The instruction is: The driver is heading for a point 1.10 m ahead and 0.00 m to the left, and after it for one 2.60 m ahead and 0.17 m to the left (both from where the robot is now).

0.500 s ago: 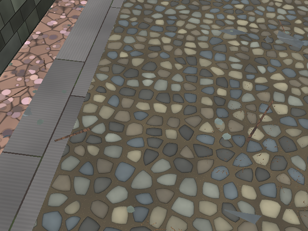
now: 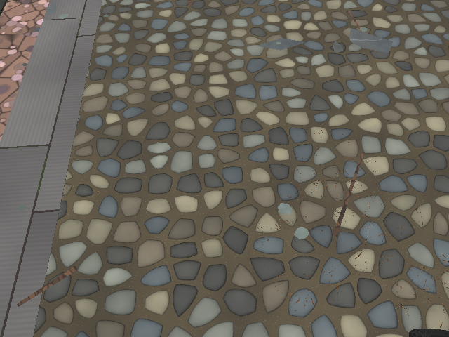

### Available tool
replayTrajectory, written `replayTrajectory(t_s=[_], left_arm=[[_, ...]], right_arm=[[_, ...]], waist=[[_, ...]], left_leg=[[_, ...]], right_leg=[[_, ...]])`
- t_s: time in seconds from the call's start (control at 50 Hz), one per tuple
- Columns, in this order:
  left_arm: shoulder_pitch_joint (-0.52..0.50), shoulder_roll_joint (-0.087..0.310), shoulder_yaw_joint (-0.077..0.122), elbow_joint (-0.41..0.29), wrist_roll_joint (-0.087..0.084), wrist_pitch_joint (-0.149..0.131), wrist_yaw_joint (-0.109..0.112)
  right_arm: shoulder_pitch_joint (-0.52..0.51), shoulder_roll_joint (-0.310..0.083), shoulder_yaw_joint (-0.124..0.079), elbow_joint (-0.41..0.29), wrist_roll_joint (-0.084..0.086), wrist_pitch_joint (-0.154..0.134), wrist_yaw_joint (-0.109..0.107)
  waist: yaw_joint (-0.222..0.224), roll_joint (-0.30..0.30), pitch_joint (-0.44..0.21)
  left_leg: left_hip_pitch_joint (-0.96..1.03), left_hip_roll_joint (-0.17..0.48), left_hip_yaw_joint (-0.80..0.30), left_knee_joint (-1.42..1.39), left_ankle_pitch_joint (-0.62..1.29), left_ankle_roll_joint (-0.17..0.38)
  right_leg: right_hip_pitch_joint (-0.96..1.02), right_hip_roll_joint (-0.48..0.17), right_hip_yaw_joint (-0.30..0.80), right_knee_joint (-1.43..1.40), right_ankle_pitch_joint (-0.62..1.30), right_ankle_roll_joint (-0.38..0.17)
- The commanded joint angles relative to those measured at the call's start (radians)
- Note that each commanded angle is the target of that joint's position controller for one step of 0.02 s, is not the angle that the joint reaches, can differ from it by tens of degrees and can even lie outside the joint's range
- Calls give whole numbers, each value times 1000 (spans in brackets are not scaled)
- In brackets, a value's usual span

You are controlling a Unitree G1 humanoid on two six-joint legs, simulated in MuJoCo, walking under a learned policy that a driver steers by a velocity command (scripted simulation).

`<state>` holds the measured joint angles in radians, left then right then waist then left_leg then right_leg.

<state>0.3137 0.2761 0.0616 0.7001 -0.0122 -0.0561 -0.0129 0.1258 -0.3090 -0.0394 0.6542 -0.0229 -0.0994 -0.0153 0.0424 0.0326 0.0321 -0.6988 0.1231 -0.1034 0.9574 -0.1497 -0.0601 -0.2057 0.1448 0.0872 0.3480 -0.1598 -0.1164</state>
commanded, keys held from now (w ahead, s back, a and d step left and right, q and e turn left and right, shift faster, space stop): w+e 0.32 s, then w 0.38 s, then w+q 0.30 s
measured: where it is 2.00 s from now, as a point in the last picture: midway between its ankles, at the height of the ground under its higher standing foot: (270, 172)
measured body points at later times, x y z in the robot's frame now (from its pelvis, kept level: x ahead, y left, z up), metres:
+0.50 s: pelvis +0.27 +0.04 +0.00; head +0.30 +0.04 +0.45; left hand +0.52 +0.24 -0.09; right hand +0.23 -0.24 -0.11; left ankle +0.27 +0.15 -0.74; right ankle +0.32 -0.14 -0.68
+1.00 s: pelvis +0.51 -0.10 +0.00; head +0.52 -0.11 +0.45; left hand +0.62 +0.17 -0.11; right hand +0.58 -0.39 -0.11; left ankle +0.66 +0.05 -0.66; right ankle +0.45 -0.17 -0.74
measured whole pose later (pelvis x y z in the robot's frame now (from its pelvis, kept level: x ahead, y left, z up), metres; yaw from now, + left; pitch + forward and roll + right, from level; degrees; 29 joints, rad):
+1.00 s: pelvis +0.51 -0.10 +0.00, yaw -12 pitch +1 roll -2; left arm 0.33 0.26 0.06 0.80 0.02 -0.10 -0.01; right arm 0.21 -0.31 -0.06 0.77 0.03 -0.04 0.01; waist 0.04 0.06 0.01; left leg -0.70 0.09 -0.09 0.99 -0.08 -0.02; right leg -0.07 0.05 -0.14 0.26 -0.20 -0.06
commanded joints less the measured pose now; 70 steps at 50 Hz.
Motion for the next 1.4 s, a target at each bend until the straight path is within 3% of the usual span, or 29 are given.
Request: replayTrajectory(t_s=[0.02,0.12,0.2,0.22,0.24,0.26,0.28,0.3,0.34,0.44,0.64,0.7,0.72,0.74,0.76,0.78,0.82,0.86,0.96,1.14,1.2,1.24,1.26,1.28,1.3,1.32,1.34,1.36,1.4], left_arm=[[-23,162,42,-60,-11,-9,17],[49,166,42,-26,-22,8,24],[17,137,33,-33,-11,19,26],[12,76,11,-50,-1,13,21],[146,12,-11,-71,-19,4,20],[159,98,-1,-65,-32,0,22],[61,171,19,-67,-32,6,23],[-9,172,23,-82,-18,12,25],[-58,135,25,-103,-8,14,16],[-85,47,-2,-108,-3,22,7],[-329,67,-12,-168,-9,-16,-34],[-63,153,37,-91,4,-14,-21],[121,238,61,-63,17,-7,-4],[128,294,64,-64,21,-4,-4],[123,202,44,-61,11,-9,-5],[68,165,30,-56,6,-15,-6],[-46,104,13,-55,13,-27,-13],[-88,79,12,-43,23,-46,-15],[-70,103,26,18,32,-66,2],[30,166,42,96,5,-22,23],[10,204,52,93,-2,2,35],[-15,224,56,85,-6,16,45],[-22,211,47,73,-4,11,49],[77,63,2,23,34,-14,31],[17,95,-4,6,13,-58,15],[-96,157,14,-28,-26,-81,3],[-126,144,6,-44,-27,-93,4],[-129,139,9,-35,-3,-94,11],[-93,151,20,-28,20,-70,13]], right_arm=[[-48,-34,-3,-63,1,-6,0],[-158,-71,-13,-96,27,-27,24],[7,-127,-50,-63,28,-44,24],[147,-174,-65,-53,9,-48,15],[261,-255,-87,-24,-8,-35,12],[280,-189,-78,-14,20,-26,20],[235,-115,-59,-29,24,-19,15],[186,-92,-49,-33,17,-10,13],[142,-58,-34,-17,7,-7,12],[158,-88,-45,45,21,-22,26],[253,-174,-59,143,58,20,24],[245,-159,-47,152,56,33,14],[249,-97,-18,121,25,28,14],[353,2,11,103,31,9,18],[284,-112,-17,117,58,-2,22],[213,-138,-28,91,75,-6,25],[170,-115,-31,91,51,4,19],[217,-79,-30,111,54,33,20],[144,-41,-30,83,48,56,17],[-117,-6,-8,-44,44,46,75],[-85,-38,-25,-72,45,52,89],[114,-107,-65,-37,47,59,79],[278,-172,-99,1,47,66,60],[298,-290,-122,6,52,68,44],[313,-241,-103,-28,44,53,45],[289,-180,-85,-22,34,43,48],[235,-151,-77,-24,38,37,47],[166,-122,-68,-34,40,35,47],[104,-92,-57,-62,25,33,40]], waist=[[-1,-81,-23],[39,-120,-41],[-65,-163,-102],[-129,-90,-231],[-96,198,-376],[-106,243,-361],[-135,120,-218],[-126,50,-129],[-87,54,-32],[-57,58,-3],[-105,61,25],[46,39,-139],[111,-103,-289],[40,-326,-393],[85,-202,-327],[65,-178,-194],[1,-122,-86],[-47,-139,-68],[-49,-87,-1],[43,-58,78],[-6,-107,12],[-125,-120,-107],[-211,-68,-190],[-115,203,-272],[-150,140,-435],[-179,70,-314],[-137,6,-204],[-88,-46,-128],[-31,-11,-94]], left_leg=[[128,-60,52,-223,197,-18],[189,-118,20,-432,205,1],[439,-117,30,-534,87,85],[691,27,-92,-508,57,155],[1061,267,-510,-551,-101,324],[1068,329,-725,-626,-354,346],[951,279,-581,-650,-387,296],[829,229,-428,-659,-271,257],[652,142,-244,-712,-77,234],[569,120,-76,-799,117,280],[684,149,43,-758,225,225],[617,74,139,-418,533,161],[383,14,171,-79,220,116],[49,-153,100,222,-428,69],[-51,-110,-18,330,-425,76],[-98,-68,-4,327,-330,87],[-26,-2,11,236,-178,78],[69,15,1,212,-102,65],[-13,-2,-34,63,81,37],[-52,-33,112,-307,162,100],[77,-108,197,-323,17,151],[357,-187,226,-360,-17,207],[650,-165,134,-420,33,252],[1037,108,-377,-442,-34,424],[1139,224,-758,-619,-143,519],[1068,192,-613,-653,-110,452],[918,148,-478,-654,-38,413],[769,104,-378,-664,72,383],[606,57,-295,-705,201,373]], right_leg=[[-118,-192,165,-108,146,-131],[9,-233,288,-9,46,-103],[47,-219,344,176,132,-45],[-53,-166,274,419,68,-7],[-405,-14,114,755,-333,72],[-574,-84,105,931,-422,91],[-619,-128,106,989,-325,104],[-601,-160,67,982,-246,112],[-539,-208,56,900,-162,114],[-497,-222,19,686,-100,123],[-342,-191,-85,219,61,68],[81,-134,-129,140,72,-1],[395,-356,123,166,113,-71],[595,-558,577,25,-98,-211],[525,-540,580,-27,-201,-188],[410,-509,418,-41,-156,-150],[198,-425,227,-102,-14,-107],[92,-394,118,-166,83,-97],[83,-383,-69,-217,257,-87],[295,-424,-233,-168,366,-37],[347,-428,-276,-11,779,-5],[288,-399,-304,281,956,27],[98,-358,-308,542,762,66],[-381,-178,-275,927,-165,135],[-532,-86,-22,1098,-433,138],[-618,-150,32,1086,-349,113],[-603,-192,20,995,-263,98],[-551,-225,10,900,-220,103],[-430,-254,12,812,-168,124]])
